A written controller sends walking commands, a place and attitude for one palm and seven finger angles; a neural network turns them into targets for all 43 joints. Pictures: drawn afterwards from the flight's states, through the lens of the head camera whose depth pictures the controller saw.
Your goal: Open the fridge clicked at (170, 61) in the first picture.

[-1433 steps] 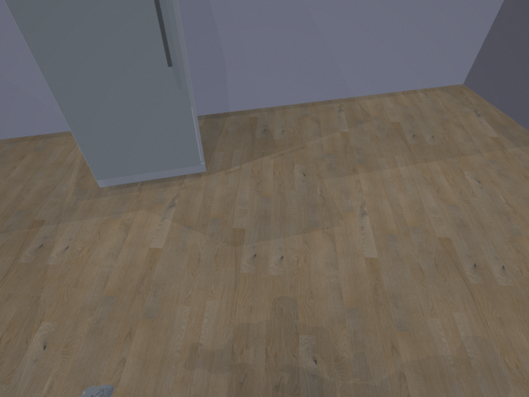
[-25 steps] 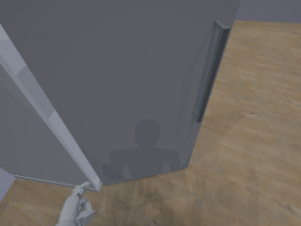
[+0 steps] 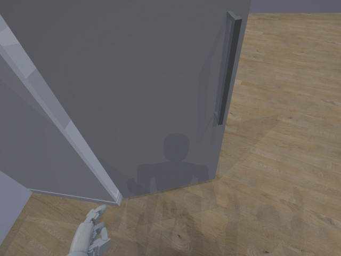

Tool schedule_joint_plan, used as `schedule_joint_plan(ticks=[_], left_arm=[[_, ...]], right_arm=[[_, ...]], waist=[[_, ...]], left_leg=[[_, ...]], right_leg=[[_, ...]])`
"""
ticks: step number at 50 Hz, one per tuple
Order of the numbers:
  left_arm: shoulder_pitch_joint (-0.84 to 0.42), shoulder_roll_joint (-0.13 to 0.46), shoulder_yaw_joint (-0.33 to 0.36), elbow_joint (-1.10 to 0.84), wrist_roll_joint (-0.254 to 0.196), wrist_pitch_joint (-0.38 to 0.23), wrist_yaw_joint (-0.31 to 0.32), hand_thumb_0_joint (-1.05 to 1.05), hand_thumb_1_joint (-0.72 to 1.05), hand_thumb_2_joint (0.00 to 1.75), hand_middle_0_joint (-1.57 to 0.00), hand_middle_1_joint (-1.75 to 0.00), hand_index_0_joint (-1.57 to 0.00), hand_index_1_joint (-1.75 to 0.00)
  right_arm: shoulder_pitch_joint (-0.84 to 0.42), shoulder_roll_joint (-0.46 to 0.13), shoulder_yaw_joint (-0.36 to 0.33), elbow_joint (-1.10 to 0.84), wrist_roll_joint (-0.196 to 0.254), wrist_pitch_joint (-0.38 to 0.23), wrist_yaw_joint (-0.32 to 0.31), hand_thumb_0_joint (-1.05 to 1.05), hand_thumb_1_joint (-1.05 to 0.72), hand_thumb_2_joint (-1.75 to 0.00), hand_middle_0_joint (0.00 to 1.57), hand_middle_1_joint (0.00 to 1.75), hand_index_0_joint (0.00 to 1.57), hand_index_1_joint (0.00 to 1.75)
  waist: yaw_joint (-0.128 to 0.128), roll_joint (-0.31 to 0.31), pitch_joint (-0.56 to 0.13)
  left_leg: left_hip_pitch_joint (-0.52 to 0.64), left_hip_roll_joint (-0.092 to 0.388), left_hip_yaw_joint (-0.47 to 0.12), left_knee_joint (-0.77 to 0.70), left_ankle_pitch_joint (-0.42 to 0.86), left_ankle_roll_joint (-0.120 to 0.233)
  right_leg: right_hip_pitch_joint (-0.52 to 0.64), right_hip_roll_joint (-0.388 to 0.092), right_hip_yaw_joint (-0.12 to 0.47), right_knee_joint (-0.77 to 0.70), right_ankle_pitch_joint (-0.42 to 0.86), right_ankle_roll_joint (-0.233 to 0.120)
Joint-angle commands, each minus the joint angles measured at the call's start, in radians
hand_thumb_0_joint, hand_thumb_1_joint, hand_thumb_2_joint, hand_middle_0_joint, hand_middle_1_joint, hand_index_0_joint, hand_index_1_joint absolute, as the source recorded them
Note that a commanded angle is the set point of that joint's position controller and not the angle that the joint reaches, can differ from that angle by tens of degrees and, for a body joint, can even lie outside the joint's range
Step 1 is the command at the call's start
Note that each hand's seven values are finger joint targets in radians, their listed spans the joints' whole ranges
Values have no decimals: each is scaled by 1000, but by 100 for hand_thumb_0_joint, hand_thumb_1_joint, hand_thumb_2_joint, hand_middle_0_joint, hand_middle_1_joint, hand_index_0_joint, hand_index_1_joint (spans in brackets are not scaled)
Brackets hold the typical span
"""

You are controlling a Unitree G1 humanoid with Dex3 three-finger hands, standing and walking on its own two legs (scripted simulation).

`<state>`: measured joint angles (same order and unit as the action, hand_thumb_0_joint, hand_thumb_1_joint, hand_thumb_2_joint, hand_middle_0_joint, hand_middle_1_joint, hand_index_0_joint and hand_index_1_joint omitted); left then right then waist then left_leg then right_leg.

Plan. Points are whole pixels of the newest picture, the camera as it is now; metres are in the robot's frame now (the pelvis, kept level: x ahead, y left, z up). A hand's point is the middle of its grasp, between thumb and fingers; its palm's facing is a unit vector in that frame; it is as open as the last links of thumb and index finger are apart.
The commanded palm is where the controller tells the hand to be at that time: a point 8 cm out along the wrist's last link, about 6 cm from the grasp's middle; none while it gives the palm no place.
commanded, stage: step back with the hand held close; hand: right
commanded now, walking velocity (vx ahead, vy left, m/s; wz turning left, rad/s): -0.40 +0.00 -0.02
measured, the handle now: (224, 78) +0.58 -0.15 +0.08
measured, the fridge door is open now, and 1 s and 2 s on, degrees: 69 69 69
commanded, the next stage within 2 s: stop stepping back and stand still in 0.32 s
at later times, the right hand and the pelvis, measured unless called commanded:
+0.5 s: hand out of the picture +0.09 -0.26 +0.15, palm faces +0.37 +0.82 -0.43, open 7.4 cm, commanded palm +0.01 -0.30 +0.18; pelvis -0.13 +0.00 -0.01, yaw +0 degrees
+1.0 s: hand out of the picture -0.01 -0.27 +0.15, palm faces +0.43 +0.84 -0.33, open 7.4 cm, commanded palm -0.07 -0.31 +0.18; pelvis -0.21 -0.01 -0.01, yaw +0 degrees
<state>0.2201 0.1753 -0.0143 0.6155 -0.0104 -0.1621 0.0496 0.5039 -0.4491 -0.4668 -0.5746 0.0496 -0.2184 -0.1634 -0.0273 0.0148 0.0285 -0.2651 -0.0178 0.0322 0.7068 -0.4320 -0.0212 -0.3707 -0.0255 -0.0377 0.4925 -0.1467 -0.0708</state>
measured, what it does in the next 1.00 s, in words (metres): walks backwards: left foot, then right foot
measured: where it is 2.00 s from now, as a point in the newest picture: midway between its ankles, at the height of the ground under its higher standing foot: outside the picture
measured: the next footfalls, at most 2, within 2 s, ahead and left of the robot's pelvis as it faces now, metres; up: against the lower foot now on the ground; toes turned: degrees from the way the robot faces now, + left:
left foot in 0.10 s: -0.04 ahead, +0.15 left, +0.00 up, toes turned +2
right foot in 0.36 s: -0.02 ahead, -0.11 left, +0.00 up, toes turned -3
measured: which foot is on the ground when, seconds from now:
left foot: up 0.00-0.08, down 0.10-0.36, up 0.38-0.60, down 0.62-0.94, up 0.96-1.00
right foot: down 0.00-0.16, up 0.18-0.34, down 0.36-0.64, up 0.66-0.92, down 0.94-1.00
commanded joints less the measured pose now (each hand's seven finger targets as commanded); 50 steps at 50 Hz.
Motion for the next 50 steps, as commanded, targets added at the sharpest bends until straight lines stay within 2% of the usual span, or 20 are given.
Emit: schedule_joint_plan(ticks=[1, 6, 9, 11, 13, 15, 16, 18, 21, 23, 26, 28, 30, 32, 34, 38, 43, 45, 47, 50], left_arm=[[-88, 177, 64, -132, -8, -61, 15, 0, 90, 90, -20, -30, -20, -30], [-112, 170, 55, -179, -15, -34, 20, 0, 90, 90, -20, -30, -20, -30], [-74, 155, 89, -175, -47, -18, 22, 0, 90, 90, -20, -30, -20, -30], [-125, 117, 66, -175, -32, 2, 22, 0, 90, 90, -20, -30, -20, -30], [-145, 91, 29, -175, -8, 14, 27, 0, 90, 90, -20, -30, -20, -30], [-135, 111, 15, -160, -3, 15, 46, 0, 90, 90, -20, -30, -20, -30], [-112, 117, 28, -155, -4, 10, 53, 0, 90, 90, -20, -30, -20, -30], [-70, 147, 73, -153, 0, -15, 45, 0, 90, 90, -20, -30, -20, -30], [-47, 158, 85, -151, 15, -51, 25, 0, 90, 90, -20, -30, -20, -30], [-38, 164, 99, -151, -4, -56, 6, 0, 90, 90, -20, -30, -20, -30], [-54, 161, 89, -167, -17, -54, -7, 0, 90, 90, -20, -30, -20, -30], [-72, 153, 71, -166, -7, -34, 1, 0, 90, 90, -20, -30, -20, -30], [-85, 151, 69, -156, -1, -11, 9, 0, 90, 90, -20, -30, -20, -30], [-64, 143, 77, -140, -5, 1, 14, 0, 90, 90, -20, -30, -20, -30], [-38, 175, 97, -109, -20, -11, 21, 0, 90, 90, -20, -30, -20, -30], [-92, 151, 65, -112, 1, 19, 22, 0, 90, 90, -20, -30, -20, -30], [-62, 142, 64, -112, 18, -34, 39, 0, 90, 90, -20, -30, -20, -30], [-25, 159, 70, -133, 21, -57, 46, 0, 90, 90, -20, -30, -20, -30], [-43, 177, 77, -158, 16, -64, 41, 0, 90, 90, -20, -30, -20, -30], [-44, 147, 74, -107, 17, -71, 17, 0, 90, 90, -20, -30, -20, -30]], right_arm=[[-64, -148, -59, -158, 4, -29, 7, 0, -90, -90, 20, 30, 20, 30], [-27, -238, -146, -204, 16, -58, 25, 0, -90, -90, 20, 30, 20, 30], [-8, -227, -111, -228, 41, -69, 23, 0, -90, -90, 20, 30, 20, 30], [-42, -232, -131, -200, 14, -59, 12, 0, -90, -90, 20, 30, 20, 30], [-85, -220, -140, -160, -2, -49, 5, 0, -90, -90, 20, 30, 20, 30], [-98, -192, -111, -118, -16, -46, -4, 0, -90, -90, 20, 30, 20, 30], [-92, -182, -100, -125, -27, -54, -11, 0, -90, -90, 20, 30, 20, 30], [-85, -177, -82, -203, -24, -74, -14, 0, -90, -90, 20, 30, 20, 30], [-11, -185, -104, -262, 0, -92, 2, 0, -90, -90, 20, 30, 20, 30], [3, -153, -96, -303, 0, -73, -1, 0, -90, -90, 20, 30, 20, 30], [90, -175, -138, -310, 1, -58, -11, 0, -90, -90, 20, 30, 20, 30], [86, -182, -144, -244, -9, -43, -9, 0, -90, -90, 20, 30, 20, 30], [20, -201, -153, -133, -23, -32, -1, 0, -90, -90, 20, 30, 20, 30], [-37, -221, -142, -13, -15, -31, 10, 0, -90, -90, 20, 30, 20, 30], [-112, -143, -65, 83, 3, -23, 24, 0, -90, -90, 20, 30, 20, 30], [-156, -117, 0, 119, -11, -35, 37, 0, -90, -90, 20, 30, 20, 30], [-235, -124, 37, -85, -45, -34, -20, 0, -90, -90, 20, 30, 20, 30], [-191, -160, -3, -210, -42, -47, -30, 0, -90, -90, 20, 30, 20, 30], [-144, -219, -57, -282, -48, -67, -40, 0, -90, -90, 20, 30, 20, 30], [-137, -233, -124, -227, -44, -69, -27, 0, -90, -90, 20, 30, 20, 30]], waist=[[10, -184, -181], [-15, -113, -163], [2, 231, -152], [-2, 217, -80], [27, 117, -25], [48, -3, -38], [45, -120, -80], [5, -378, -179], [29, -244, -215], [43, -180, -199], [26, -258, -156], [21, -295, -132], [17, -182, -102], [27, 205, -49], [37, 286, 31], [49, 58, 74], [19, 141, -70], [35, -69, -137], [9, -487, -116], [48, -347, 28]], left_leg=[[13, 15, -1, -212, 122, 10], [171, 71, 4, -358, 274, 59], [-172, 375, -234, -447, 372, 242], [-108, 445, -250, -379, 715, 280], [22, 361, -147, -233, 987, 194], [54, 265, -85, -68, 930, 99], [56, 209, -78, 1, 822, 72], [-191, 60, -59, 244, 15, 30], [-155, 17, -106, 410, -120, 4], [-129, 3, -78, 347, -41, -5], [15, 3, 25, 55, 5, 16], [186, -24, 93, -150, 33, 34], [275, 13, 78, -280, 78, 57], [9, 281, -245, -530, 109, 173], [-150, 370, -357, -577, 68, 214], [-196, 323, -192, -529, -39, 189], [-55, 254, -181, -458, -189, 158], [-28, 162, -125, -227, -100, 117], [-247, -15, 63, 214, -129, 41], [-350, 44, -60, 400, -45, 37]], right_leg=[[202, -206, 269, -119, 97, -17], [15, -141, 187, -54, -248, 32], [169, 45, 34, 553, -273, 106], [-52, -5, 117, 722, -426, 90], [-100, -45, 120, 405, -402, 91], [-11, -17, 54, -24, -110, 92], [98, -27, 19, -202, 110, 95], [356, -288, 227, -100, 812, 11], [193, -324, 299, -141, 459, -70], [172, -266, 252, -144, 202, -84], [45, -190, 197, -228, -398, -26], [-65, -139, 168, -217, -567, 11], [-151, -68, 77, -50, -542, 36], [-97, 77, -10, 608, -363, 65], [-203, 52, 93, 961, -259, 73], [-157, -51, 76, 717, -215, 54], [130, 8, -54, 44, -298, 10], [285, 14, -61, -204, -231, -2], [346, -255, 301, -258, -159, -99], [162, -301, 424, -298, -148, -165]])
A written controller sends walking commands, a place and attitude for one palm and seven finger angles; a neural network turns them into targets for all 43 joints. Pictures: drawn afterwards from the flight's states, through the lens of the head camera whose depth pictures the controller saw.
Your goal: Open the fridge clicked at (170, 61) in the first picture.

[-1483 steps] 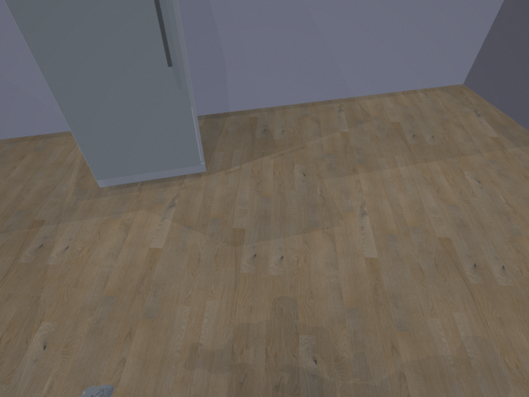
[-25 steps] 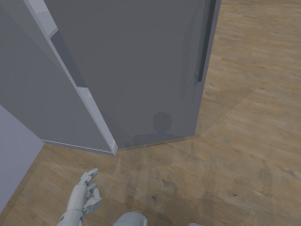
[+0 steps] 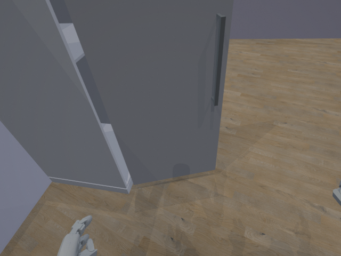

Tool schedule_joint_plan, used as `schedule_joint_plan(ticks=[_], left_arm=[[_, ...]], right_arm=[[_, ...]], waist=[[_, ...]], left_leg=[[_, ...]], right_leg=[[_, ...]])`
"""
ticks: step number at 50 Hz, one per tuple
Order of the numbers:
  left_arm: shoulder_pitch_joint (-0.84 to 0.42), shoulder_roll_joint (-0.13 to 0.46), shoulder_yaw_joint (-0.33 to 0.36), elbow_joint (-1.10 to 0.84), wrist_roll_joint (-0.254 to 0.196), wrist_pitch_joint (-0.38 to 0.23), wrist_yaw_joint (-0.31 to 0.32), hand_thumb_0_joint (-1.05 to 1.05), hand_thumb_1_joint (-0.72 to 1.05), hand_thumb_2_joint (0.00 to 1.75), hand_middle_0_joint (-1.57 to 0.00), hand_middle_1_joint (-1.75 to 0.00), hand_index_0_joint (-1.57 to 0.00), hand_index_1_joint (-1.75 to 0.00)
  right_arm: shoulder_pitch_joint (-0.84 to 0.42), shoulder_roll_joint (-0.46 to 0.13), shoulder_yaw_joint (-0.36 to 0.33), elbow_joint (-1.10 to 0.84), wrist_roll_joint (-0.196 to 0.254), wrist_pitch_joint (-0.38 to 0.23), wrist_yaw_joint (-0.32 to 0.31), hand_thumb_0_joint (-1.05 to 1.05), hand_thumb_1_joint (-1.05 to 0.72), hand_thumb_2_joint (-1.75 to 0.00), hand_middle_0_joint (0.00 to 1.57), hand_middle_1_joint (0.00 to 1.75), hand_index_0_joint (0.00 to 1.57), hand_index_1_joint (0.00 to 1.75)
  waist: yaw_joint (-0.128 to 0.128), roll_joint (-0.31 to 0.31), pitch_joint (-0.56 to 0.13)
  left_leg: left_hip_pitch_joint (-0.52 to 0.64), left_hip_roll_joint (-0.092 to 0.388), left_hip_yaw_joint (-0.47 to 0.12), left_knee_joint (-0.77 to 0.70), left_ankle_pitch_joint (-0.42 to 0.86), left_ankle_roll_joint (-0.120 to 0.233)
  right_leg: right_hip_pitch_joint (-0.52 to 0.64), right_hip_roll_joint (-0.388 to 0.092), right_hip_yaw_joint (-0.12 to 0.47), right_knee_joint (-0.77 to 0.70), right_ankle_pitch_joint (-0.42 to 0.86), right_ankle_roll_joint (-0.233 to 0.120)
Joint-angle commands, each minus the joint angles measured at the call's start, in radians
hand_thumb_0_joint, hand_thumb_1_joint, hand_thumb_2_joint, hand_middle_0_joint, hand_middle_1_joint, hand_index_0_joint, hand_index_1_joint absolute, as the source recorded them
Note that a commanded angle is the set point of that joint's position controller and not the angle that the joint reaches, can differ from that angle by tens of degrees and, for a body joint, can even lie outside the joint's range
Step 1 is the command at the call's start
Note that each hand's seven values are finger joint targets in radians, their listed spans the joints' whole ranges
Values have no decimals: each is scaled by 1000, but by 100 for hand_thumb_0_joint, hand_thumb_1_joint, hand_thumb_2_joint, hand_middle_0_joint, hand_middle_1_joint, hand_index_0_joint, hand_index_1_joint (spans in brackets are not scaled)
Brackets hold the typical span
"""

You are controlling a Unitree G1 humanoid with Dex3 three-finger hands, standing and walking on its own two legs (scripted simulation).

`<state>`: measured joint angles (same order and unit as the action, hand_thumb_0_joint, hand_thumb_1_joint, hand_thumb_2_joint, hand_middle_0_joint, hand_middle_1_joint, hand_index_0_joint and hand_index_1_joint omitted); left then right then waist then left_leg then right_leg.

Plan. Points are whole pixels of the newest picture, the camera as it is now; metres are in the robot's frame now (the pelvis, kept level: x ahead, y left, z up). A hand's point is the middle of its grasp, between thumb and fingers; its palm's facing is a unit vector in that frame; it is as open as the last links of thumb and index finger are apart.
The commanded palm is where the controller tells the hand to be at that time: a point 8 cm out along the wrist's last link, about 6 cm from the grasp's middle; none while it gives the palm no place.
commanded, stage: stop stepping back and stand still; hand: right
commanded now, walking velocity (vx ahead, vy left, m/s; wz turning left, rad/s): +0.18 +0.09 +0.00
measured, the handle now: (217, 65) +0.79 -0.13 +0.09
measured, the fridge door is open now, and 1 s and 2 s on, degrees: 69 69 69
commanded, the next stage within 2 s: let the arm hang, fingers relaxed in 0.90 s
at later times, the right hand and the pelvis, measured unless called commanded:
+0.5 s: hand out of the picture +0.23 -0.29 +0.18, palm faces +0.48 +0.77 -0.42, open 7.4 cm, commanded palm +0.15 -0.32 +0.19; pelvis +0.03 -0.02 +0.00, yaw -4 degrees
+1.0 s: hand out of the picture +0.26 -0.29 +0.18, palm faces +0.43 +0.75 -0.50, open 7.4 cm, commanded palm none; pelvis +0.06 -0.02 +0.01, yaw -3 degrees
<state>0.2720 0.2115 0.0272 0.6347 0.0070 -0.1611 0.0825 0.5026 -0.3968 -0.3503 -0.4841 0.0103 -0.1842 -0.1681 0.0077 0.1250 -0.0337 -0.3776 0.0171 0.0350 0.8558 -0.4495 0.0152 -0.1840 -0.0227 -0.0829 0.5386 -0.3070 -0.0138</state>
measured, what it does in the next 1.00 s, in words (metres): steps on the spot: left foot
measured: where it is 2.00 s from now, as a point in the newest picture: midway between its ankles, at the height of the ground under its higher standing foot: outside the picture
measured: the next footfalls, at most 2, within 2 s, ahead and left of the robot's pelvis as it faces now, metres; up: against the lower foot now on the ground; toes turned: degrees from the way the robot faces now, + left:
left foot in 0.18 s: +0.10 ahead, +0.09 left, +0.00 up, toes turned -2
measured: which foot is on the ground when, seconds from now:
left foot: up 0.00-0.16, down 0.18-1.00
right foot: down 0.00-1.00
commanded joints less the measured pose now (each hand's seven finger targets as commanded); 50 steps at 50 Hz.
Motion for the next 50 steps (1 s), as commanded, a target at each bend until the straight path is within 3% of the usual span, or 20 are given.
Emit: schedule_joint_plan(ticks=[1, 6, 7, 9, 10, 12, 14, 17, 18, 19, 20, 21, 25, 28, 29, 31, 36, 41, 49, 50], left_arm=[[-103, 116, 31, -122, -7, -66, -27, 0, 90, 90, -20, -30, -20, -30], [-94, 134, 36, -144, -19, -18, -16, 0, 90, 90, -20, -30, -20, -30], [-99, 131, 37, -148, -22, -10, -17, 0, 90, 90, -20, -30, -20, -30], [-144, 129, 52, -178, -33, 13, -17, 0, 90, 90, -20, -30, -20, -30], [-127, 132, 44, -162, -19, 10, -21, 0, 90, 90, -20, -30, -20, -30], [-122, 109, 25, -129, -14, 5, -28, 0, 90, 90, -20, -30, -20, -30], [-142, 95, 16, -132, -8, 6, -19, 0, 90, 90, -20, -30, -20, -30], [-155, 107, 2, -137, 9, -22, 5, 0, 90, 90, -20, -30, -20, -30], [-145, 127, 9, -146, 16, -37, 2, 0, 90, 90, -20, -30, -20, -30], [-142, 112, 6, -152, 13, -49, -6, 0, 90, 90, -20, -30, -20, -30], [-132, 98, 15, -146, 7, -63, -9, 0, 90, 90, -20, -30, -20, -30], [-124, 83, 9, -124, 12, -76, -15, 0, 90, 90, -20, -30, -20, -30], [-96, 110, 18, -130, -16, -67, -41, 0, 90, 90, -20, -30, -20, -30], [-102, 113, 32, -156, -32, -30, -45, 0, 90, 90, -20, -30, -20, -30], [-103, 109, 28, -152, -28, -28, -42, 0, 90, 90, -20, -30, -20, -30], [-94, 118, 37, -142, -31, -12, -36, 0, 90, 90, -20, -30, -20, -30], [-147, 110, 16, -172, -23, 4, -16, 0, 90, 90, -20, -30, -20, -30], [-142, 106, 14, -180, -19, 2, -12, 0, 90, 90, -20, -30, -20, -30], [-134, 107, 22, -179, -26, 21, -9, 0, 90, 90, -20, -30, -20, -30], [-210, 282, 59, -8, -44, -18, -93, 0, 90, 90, -20, -30, -20, -30]], right_arm=[[-111, -256, -233, -255, -4, -93, -13, 0, -90, -90, 20, 30, 20, 30], [-20, -179, -196, -1, 12, -60, 11, 0, -90, -90, 20, 30, 20, 30], [10, -142, -155, 70, 12, -48, 22, 0, -90, -90, 20, 30, 20, 30], [-78, -186, -149, 62, 22, -34, 33, 0, -90, -90, 20, 30, 20, 30], [-150, -193, -144, 26, 33, -47, 38, 0, -90, -90, 20, 30, 20, 30], [-223, -175, -123, -30, 19, -41, 33, 0, -90, -90, 20, 30, 20, 30], [-194, -170, -117, -134, 17, -54, 24, 0, -90, -90, 20, 30, 20, 30], [-268, -250, -157, -375, 7, -95, -2, 0, -90, -90, 20, 30, 20, 30], [-244, -251, -173, -419, 3, -112, -11, 0, -90, -90, 20, 30, 20, 30], [-253, -258, -176, -458, -12, -126, -22, 0, -90, -90, 20, 30, 20, 30], [-240, -288, -212, -449, -20, -127, -26, 0, -90, -90, 20, 30, 20, 30], [-192, -278, -226, -394, -13, -120, -22, 0, -90, -90, 20, 30, 20, 30], [-23, -213, -231, -212, -4, -97, -12, 0, -90, -90, 20, 30, 20, 30], [22, -180, -200, -69, 19, -81, 10, 0, -90, -90, 20, 30, 20, 30], [-11, -205, -224, -46, 29, -80, 7, 0, -90, -90, 20, 30, 20, 30], [24, -166, -194, -24, 37, -66, 12, 0, -90, -90, 20, 30, 20, 30], [-12, -198, -178, -194, 19, -79, 6, 0, -90, -90, 20, 30, 20, 30], [-10, -237, -205, -317, 17, -92, -8, 0, -90, -90, 20, 30, 20, 30], [52, -202, -222, -158, 38, -87, -7, 0, -90, -90, 20, 30, 20, 30], [-45, -43, 249, 541, -38, 73, 136, 0, -90, -90, 20, 30, 20, 30]], waist=[[2, -405, 112], [-18, -225, 43], [-19, -132, 42], [-16, 254, 67], [1, 196, 70], [11, 146, 11], [6, 120, 59], [10, -287, 9], [-15, -515, -6], [-23, -607, -3], [-25, -503, -5], [-17, -522, 16], [-20, -311, -27], [24, -17, -47], [28, 14, -37], [14, 28, -54], [-9, -176, -130], [-19, -285, -132], [1, -167, -116], [48, -147, -31]], left_leg=[[-194, 34, -64, 151, -5, 4], [369, -47, 81, -320, 64, 2], [375, -14, 7, -401, 12, 22], [210, 307, -566, -690, -213, 168], [169, 315, -494, -668, -8, 188], [34, 267, -401, -663, -209, 164], [-99, 244, -247, -594, -118, 153], [-58, 124, -110, -325, -26, 76], [-114, 28, -63, -140, -18, 31], [-122, -24, -12, -1, -54, -2], [-70, -29, -34, 70, -23, -8], [-51, 3, -44, 47, -22, -9], [212, -22, 16, -425, 194, -15], [317, 147, -239, -485, 588, 68], [259, 200, -266, -497, 553, 90], [222, 158, -228, -472, 448, 76], [240, 44, -62, -318, 608, -3], [253, 33, -50, -315, 596, 4], [283, 77, -127, -385, 679, 19], [148, 169, -60, -262, 740, 35]], right_leg=[[-60, -292, 384, -307, 42, -202], [-372, -150, 136, -166, -336, -88], [-398, -82, 78, -6, -323, -71], [-462, 57, 45, 541, -252, -20], [-428, 28, 87, 659, -162, -4], [-271, -20, 103, 508, -162, -7], [-96, -62, 99, 242, -131, -26], [86, -12, 51, -152, -10, -19], [102, -153, 302, -271, -56, -61], [57, -271, 450, -339, -34, -121], [6, -263, 404, -338, 34, -149], [-24, -263, 424, -340, 55, -139], [-41, -168, 185, -107, 379, -71], [-185, -42, 65, 48, 171, 1], [-168, -20, 68, 19, 72, 14], [-81, -32, 75, -67, 110, 3], [46, -114, 143, -123, 567, -14], [43, -102, 118, -112, 571, -6], [-25, -67, 93, -83, 383, 6], [-93, -79, 96, 81, 419, 3]])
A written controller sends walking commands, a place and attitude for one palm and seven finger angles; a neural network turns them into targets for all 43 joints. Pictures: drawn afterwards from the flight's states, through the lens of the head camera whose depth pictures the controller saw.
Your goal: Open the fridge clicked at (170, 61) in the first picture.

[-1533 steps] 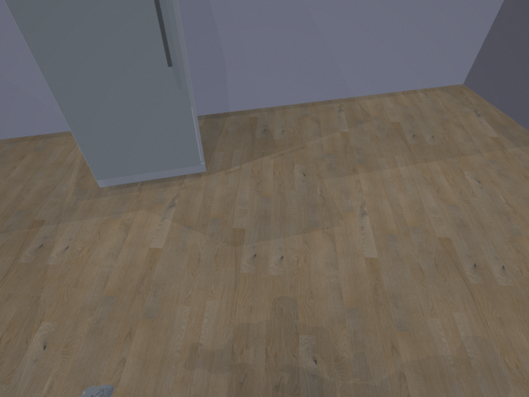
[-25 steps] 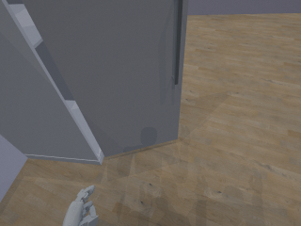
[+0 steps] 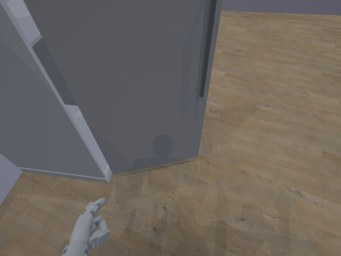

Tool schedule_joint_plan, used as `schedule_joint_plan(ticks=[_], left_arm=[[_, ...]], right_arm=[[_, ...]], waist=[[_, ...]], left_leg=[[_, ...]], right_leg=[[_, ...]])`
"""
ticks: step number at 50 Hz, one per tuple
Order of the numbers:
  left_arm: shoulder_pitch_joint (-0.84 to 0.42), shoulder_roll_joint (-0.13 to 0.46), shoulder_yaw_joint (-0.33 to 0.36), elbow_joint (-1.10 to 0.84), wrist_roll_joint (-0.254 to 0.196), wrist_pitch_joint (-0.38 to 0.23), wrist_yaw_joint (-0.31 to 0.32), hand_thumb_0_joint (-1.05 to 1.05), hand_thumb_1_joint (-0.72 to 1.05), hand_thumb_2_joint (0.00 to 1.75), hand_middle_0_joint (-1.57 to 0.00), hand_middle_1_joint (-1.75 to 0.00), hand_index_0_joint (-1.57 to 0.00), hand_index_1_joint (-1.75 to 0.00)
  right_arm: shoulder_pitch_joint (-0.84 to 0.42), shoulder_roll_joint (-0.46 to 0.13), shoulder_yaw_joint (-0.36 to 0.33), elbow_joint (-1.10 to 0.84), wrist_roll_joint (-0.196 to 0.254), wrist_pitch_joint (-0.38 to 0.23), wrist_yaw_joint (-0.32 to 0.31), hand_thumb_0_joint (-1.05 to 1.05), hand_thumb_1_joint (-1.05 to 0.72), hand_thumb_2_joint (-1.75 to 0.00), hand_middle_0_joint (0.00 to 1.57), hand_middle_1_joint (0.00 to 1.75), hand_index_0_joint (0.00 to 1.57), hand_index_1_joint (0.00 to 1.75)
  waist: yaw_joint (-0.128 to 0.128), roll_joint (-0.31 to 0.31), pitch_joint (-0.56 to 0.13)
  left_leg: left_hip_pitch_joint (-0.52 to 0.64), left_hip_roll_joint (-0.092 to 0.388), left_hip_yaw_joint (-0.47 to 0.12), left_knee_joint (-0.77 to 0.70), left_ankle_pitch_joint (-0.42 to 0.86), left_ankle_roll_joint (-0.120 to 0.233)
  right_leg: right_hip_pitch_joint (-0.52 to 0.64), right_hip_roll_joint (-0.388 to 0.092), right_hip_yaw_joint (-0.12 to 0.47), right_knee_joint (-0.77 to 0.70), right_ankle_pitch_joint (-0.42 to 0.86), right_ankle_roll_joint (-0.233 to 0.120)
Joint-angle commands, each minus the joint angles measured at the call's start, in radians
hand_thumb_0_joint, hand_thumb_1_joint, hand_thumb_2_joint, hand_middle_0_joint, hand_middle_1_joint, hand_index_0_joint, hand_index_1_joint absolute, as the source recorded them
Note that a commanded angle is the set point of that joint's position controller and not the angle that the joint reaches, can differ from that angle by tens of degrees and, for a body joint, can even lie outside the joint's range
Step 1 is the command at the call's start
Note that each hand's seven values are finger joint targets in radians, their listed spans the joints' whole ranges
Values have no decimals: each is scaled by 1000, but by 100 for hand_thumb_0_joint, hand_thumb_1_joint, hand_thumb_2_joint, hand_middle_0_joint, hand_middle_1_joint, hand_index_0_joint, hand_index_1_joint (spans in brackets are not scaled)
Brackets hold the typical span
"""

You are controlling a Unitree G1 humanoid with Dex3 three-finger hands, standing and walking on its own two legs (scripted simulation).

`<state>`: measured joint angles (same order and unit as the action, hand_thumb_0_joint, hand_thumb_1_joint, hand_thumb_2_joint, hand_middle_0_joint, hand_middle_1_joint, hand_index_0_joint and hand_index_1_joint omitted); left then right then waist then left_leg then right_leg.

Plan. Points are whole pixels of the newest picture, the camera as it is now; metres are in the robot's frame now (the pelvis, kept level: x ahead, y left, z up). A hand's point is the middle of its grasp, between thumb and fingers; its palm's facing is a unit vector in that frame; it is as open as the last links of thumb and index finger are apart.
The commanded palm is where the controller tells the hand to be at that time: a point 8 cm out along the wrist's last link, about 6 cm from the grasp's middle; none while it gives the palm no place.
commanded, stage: let the arm hang, fingers relaxed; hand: right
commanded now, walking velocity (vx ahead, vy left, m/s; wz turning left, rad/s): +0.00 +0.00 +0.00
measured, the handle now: (204, 52) +0.73 -0.07 +0.08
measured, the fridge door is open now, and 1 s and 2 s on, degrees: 69 69 69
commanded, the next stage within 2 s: look to check the result in 1.10 s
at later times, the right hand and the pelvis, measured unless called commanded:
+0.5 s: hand out of the picture -0.03 -0.21 -0.18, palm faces +0.01 +0.98 -0.20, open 7.1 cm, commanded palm none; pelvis -0.02 -0.01 +0.00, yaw -2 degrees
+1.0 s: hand out of the picture +0.05 -0.21 -0.17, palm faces +0.00 +0.98 -0.21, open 7.4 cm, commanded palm none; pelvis +0.00 -0.03 +0.01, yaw +0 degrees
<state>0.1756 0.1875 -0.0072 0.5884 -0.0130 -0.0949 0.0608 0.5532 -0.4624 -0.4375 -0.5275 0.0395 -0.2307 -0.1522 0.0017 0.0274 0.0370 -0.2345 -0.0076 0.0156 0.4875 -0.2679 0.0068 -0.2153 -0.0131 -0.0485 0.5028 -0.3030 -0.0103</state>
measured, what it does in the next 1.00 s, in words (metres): stands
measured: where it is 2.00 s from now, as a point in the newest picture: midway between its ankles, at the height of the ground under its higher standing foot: outside the picture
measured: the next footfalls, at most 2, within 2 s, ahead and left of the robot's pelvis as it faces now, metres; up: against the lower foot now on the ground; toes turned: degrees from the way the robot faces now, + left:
none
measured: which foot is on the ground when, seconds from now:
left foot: down 0.00-1.00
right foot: down 0.00-1.00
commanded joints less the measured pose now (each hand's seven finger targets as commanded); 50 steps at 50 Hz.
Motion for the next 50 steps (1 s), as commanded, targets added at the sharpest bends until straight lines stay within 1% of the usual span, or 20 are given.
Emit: schedule_joint_plan(ticks=[1, 2, 3, 4, 6, 7, 9, 13, 15, 16, 17, 19, 21, 22, 26, 28, 35, 38, 42, 50], left_arm=[[-39, 268, 104, 55, -5, -24, -75, 0, 90, 90, -20, -30, -20, -30], [-22, 246, 102, 57, 3, -6, -71, 0, 90, 90, -20, -30, -20, -30], [-14, 239, 89, 71, 11, 7, -70, 0, 90, 90, -20, -30, -20, -30], [-20, 239, 74, 64, 19, 26, -71, 0, 90, 90, -20, -30, -20, -30], [-21, 252, 65, 74, 31, 45, -69, 0, 90, 90, -20, -30, -20, -30], [-11, 243, 62, 83, 35, 53, -69, 0, 90, 90, -20, -30, -20, -30], [8, 232, 55, 111, 43, 70, -66, 0, 90, 90, -20, -30, -20, -30], [-6, 208, 29, 184, 47, 78, -61, 0, 90, 90, -20, -30, -20, -30], [3, 192, 22, 223, 44, 79, -56, 0, 90, 90, -20, -30, -20, -30], [17, 179, 19, 244, 43, 81, -53, 0, 90, 90, -20, -30, -20, -30], [29, 172, 18, 258, 38, 83, -50, 0, 90, 90, -20, -30, -20, -30], [64, 156, 24, 286, 42, 87, -45, 0, 90, 90, -20, -30, -20, -30], [85, 152, 25, 314, 39, 88, -43, 0, 90, 90, -20, -30, -20, -30], [97, 157, 28, 318, 34, 90, -41, 0, 90, 90, -20, -30, -20, -30], [135, 157, 31, 367, 33, 89, -37, 0, 90, 90, -20, -30, -20, -30], [145, 153, 31, 383, 32, 86, -36, 0, 90, 90, -20, -30, -20, -30], [141, 149, 31, 427, 32, 79, -34, 0, 90, 90, -20, -30, -20, -30], [133, 136, 29, 442, 33, 77, -35, 0, 90, 90, -20, -30, -20, -30], [119, 141, 30, 453, 32, 74, -35, 0, 90, 90, -20, -30, -20, -30], [88, 144, 29, 467, 34, 70, -33, 0, 90, 90, -20, -30, -20, -30]], right_arm=[[-109, 42, 313, 627, -74, 198, 144, 0, -90, -90, 20, 30, 20, 30], [-118, 70, 321, 634, -80, 218, 151, 0, -90, -90, 20, 30, 20, 30], [-143, 82, 329, 680, -77, 215, 155, 0, -90, -90, 20, 30, 20, 30], [-180, 67, 333, 728, -76, 211, 158, 0, -90, -90, 20, 30, 20, 30], [-257, 36, 345, 826, -79, 211, 157, 0, -90, -90, 20, 30, 20, 30], [-285, 26, 353, 885, -79, 213, 154, 0, -90, -90, 20, 30, 20, 30], [-322, 22, 367, 990, -74, 220, 149, 0, -90, -90, 20, 30, 20, 30], [-331, 53, 398, 1174, -63, 233, 140, 0, -90, -90, 20, 30, 20, 30], [-300, 67, 405, 1263, -59, 230, 138, 0, -90, -90, 20, 30, 20, 30], [-291, 74, 409, 1302, -56, 229, 138, 0, -90, -90, 20, 30, 20, 30], [-275, 75, 412, 1336, -56, 226, 137, 0, -90, -90, 20, 30, 20, 30], [-272, 97, 400, 1380, -55, 226, 136, 0, -90, -90, 20, 30, 20, 30], [-267, 99, 406, 1427, -52, 223, 137, 0, -90, -90, 20, 30, 20, 30], [-272, 93, 407, 1441, -52, 220, 136, 0, -90, -90, 20, 30, 20, 30], [-280, 114, 417, 1504, -50, 221, 135, 0, -90, -90, 20, 30, 20, 30], [-275, 115, 418, 1529, -51, 218, 133, 0, -90, -90, 20, 30, 20, 30], [-282, 120, 418, 1574, -51, 216, 127, 0, -90, -90, 20, 30, 20, 30], [-291, 125, 416, 1580, -53, 217, 125, 0, -90, -90, 20, 30, 20, 30], [-304, 120, 413, 1583, -54, 213, 123, 0, -90, -90, 20, 30, 20, 30], [-329, 119, 408, 1586, -52, 209, 124, 0, -90, -90, 20, 30, 20, 30]], waist=[[41, -44, -162], [39, -19, -131], [23, -4, -151], [11, 55, -124], [16, 215, -90], [21, 240, -85], [28, 219, -76], [-2, -58, -52], [-8, -157, -61], [-7, -187, -59], [-9, -170, -66], [-2, -233, -76], [-4, -204, -84], [-1, -111, -69], [7, -69, -15], [7, -34, -17], [2, -5, 2], [1, -20, 21], [-1, -9, 12], [0, -45, -5]], left_leg=[[-44, 187, -94, 61, 395, 52], [-81, 166, -74, 46, 283, 42], [-85, 157, -53, 46, 143, 37], [-82, 144, -54, 33, 77, 33], [-68, 150, -89, -1, 92, 45], [-70, 171, -110, -13, 121, 63], [-71, 182, -134, -31, 170, 76], [-3, 105, -90, -19, 68, 29], [41, 95, -94, -46, 56, 33], [50, 94, -93, -58, 48, 36], [59, 96, -92, -80, 58, 38], [80, 96, -85, -100, 38, 46], [93, 97, -79, -110, 50, 46], [86, 98, -75, -123, 59, 45], [45, 99, -68, -135, 52, 42], [49, 100, -69, -132, 77, 39], [49, 101, -64, -117, 117, 28], [49, 102, -62, -113, 125, 24], [61, 103, -65, -113, 153, 21], [85, 113, -66, -121, 206, 20]], right_leg=[[-37, -104, 83, 82, 309, 5], [-42, -106, 85, 69, 256, -2], [-87, -118, 116, 44, 156, -23], [-130, -110, 142, 20, 108, -40], [-142, -80, 150, 37, 135, -45], [-121, -61, 129, 53, 145, -38], [-74, -35, 107, 46, 159, -33], [-84, -74, 158, -96, 188, -47], [-83, -67, 144, -122, 131, -45], [-82, -64, 136, -133, 96, -40], [-70, -63, 129, -124, 94, -38], [-75, -65, 132, -142, 34, -39], [-67, -70, 134, -151, 32, -40], [-60, -76, 132, -141, 52, -39], [-38, -87, 141, -172, 59, -44], [-23, -89, 133, -173, 88, -44], [8, -94, 133, -200, 152, -49], [6, -94, 129, -213, 168, -48], [23, -92, 122, -207, 221, -46], [59, -85, 108, -204, 289, -38]])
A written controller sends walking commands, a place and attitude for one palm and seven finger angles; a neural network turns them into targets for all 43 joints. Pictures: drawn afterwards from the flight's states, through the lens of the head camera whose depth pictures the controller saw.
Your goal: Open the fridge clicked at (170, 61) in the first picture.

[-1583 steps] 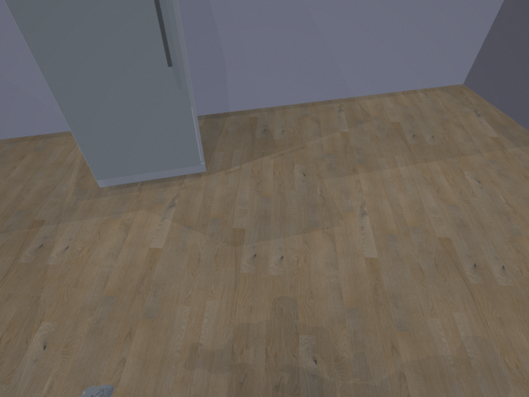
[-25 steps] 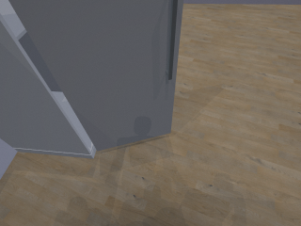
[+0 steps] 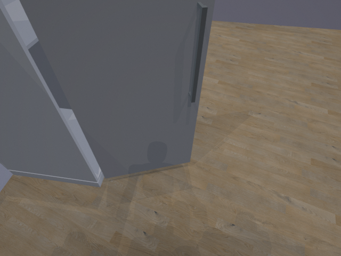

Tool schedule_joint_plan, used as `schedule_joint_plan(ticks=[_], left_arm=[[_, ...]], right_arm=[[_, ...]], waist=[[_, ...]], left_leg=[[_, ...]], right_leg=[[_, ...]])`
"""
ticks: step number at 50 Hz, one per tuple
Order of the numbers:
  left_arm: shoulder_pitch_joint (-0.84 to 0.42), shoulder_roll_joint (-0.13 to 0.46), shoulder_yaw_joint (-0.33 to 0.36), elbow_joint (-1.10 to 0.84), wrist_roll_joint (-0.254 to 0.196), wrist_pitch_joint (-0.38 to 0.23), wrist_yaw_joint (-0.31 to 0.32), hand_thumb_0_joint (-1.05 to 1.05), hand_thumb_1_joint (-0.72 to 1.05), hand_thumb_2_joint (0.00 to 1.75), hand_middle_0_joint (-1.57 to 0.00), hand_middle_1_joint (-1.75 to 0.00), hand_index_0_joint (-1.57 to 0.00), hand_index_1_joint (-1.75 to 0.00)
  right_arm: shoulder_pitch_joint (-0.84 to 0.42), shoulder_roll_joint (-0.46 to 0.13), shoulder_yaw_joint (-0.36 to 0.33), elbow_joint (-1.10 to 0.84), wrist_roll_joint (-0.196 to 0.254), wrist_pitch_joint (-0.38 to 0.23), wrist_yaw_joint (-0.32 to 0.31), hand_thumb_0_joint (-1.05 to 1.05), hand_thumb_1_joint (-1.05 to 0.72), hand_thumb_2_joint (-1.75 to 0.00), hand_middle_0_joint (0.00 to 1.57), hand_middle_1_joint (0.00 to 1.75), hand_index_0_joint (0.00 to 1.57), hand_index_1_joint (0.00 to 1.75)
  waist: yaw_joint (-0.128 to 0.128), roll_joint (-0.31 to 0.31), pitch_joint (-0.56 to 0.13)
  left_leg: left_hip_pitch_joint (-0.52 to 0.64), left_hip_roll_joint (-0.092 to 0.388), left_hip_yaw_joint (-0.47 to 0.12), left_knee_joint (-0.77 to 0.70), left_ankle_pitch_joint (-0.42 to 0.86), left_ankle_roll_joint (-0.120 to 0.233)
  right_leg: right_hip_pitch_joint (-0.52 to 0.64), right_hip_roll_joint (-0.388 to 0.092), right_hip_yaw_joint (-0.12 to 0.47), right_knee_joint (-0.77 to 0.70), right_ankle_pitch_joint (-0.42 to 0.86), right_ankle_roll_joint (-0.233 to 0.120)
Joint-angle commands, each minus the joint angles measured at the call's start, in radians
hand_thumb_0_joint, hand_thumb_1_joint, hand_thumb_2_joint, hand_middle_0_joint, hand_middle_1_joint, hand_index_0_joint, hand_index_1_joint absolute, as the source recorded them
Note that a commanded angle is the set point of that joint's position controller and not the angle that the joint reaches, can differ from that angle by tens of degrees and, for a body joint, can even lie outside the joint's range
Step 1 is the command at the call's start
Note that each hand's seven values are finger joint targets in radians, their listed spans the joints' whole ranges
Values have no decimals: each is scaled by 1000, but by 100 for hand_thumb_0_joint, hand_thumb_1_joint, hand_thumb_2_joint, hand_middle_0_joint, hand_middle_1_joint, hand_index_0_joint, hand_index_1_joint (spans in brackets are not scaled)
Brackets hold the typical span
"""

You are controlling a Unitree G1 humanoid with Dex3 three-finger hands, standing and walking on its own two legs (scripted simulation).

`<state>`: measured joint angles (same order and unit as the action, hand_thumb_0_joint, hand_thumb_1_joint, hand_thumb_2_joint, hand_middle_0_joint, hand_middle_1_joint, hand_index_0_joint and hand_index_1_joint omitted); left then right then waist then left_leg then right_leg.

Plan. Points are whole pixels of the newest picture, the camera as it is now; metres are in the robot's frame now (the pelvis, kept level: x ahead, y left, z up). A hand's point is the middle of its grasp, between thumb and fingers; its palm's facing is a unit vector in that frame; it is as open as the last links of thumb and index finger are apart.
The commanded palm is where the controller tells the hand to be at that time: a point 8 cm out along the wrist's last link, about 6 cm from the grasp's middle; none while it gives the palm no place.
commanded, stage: let the arm hang, fingers relaxed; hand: right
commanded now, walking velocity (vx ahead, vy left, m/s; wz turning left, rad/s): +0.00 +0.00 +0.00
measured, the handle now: (195, 59) +0.74 -0.04 +0.08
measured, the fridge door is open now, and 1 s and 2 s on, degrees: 69 69 69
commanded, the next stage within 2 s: look to check the result in 0.10 s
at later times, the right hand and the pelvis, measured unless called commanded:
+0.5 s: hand out of the picture +0.04 -0.19 -0.17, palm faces +0.00 +0.97 -0.24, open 7.4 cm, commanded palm none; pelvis +0.01 +0.01 +0.00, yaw +0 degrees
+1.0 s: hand out of the picture +0.07 -0.20 -0.16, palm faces +0.00 +0.96 -0.27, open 7.4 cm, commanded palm none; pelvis +0.01 +0.02 +0.00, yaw +0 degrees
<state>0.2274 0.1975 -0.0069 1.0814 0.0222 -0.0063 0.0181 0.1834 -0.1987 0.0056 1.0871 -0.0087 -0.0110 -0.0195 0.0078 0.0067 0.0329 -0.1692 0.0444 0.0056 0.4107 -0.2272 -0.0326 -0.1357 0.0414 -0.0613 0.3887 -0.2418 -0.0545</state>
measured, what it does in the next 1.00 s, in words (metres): stands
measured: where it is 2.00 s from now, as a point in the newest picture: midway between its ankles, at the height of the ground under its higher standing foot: outside the picture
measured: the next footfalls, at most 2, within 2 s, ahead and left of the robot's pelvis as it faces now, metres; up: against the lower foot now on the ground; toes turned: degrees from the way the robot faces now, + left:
none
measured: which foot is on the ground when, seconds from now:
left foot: down 0.00-1.00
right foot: down 0.00-1.00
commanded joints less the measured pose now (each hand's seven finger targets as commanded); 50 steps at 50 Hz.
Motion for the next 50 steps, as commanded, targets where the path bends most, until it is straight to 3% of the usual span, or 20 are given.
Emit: schedule_joint_plan(ticks=[1, 13, 22, 26, 37, 45, 50], left_arm=[[33, 134, 30, -25, -1, -18, 10, 0, 90, 90, -20, -30, -20, -30], [24, 144, 33, -18, -4, -16, 14, 0, 90, 90, -20, -30, -20, -30], [10, 154, 35, -13, -6, -11, 14, 0, 90, 90, -20, -30, -20, -30], [3, 164, 34, -11, -4, -13, 14, 0, 90, 90, -20, -30, -20, -30], [-25, 188, 41, -16, -5, -17, 16, 0, 90, 90, -20, -30, -20, -30], [-48, 206, 40, -16, -2, -16, 14, 0, 90, 90, -20, -30, -20, -30], [-63, 226, 43, -19, -2, -17, 11, 0, 90, 90, -20, -30, -20, -30]], right_arm=[[33, -144, -35, -28, -4, -11, -8, 0, -90, -90, 20, 30, 20, 30], [24, -152, -37, -19, -2, -15, -8, 0, -90, -90, 20, 30, 20, 30], [22, -162, -35, -11, -3, -16, -9, 0, -90, -90, 20, 30, 20, 30], [12, -166, -35, -9, -2, -16, -7, 0, -90, -90, 20, 30, 20, 30], [-8, -193, -45, -17, -4, -20, -7, 0, -90, -90, 20, 30, 20, 30], [-39, -207, -46, -19, -2, -17, -4, 0, -90, -90, 20, 30, 20, 30], [-50, -226, -46, -22, -2, -22, -1, 0, -90, -90, 20, 30, 20, 30]], waist=[[-4, -32, 4], [1, -5, -38], [0, 9, -17], [2, -17, -20], [-1, -11, -44], [-1, -16, -7], [-1, -9, -39]], left_leg=[[17, 59, -56, -43, 168, 60], [48, 68, -54, -56, 235, 64], [41, 70, -55, -74, 230, 65], [47, 68, -57, -73, 229, 65], [63, 73, -51, -71, 288, 69], [57, 72, -57, -90, 227, 68], [70, 78, -63, -103, 234, 69]], right_leg=[[-19, -139, 122, -91, 231, 8], [26, -144, 112, -76, 277, 11], [29, -148, 110, -84, 255, 12], [32, -149, 110, -93, 262, 14], [58, -153, 110, -86, 330, 17], [32, -156, 116, -118, 265, 23], [47, -157, 119, -118, 254, 21]])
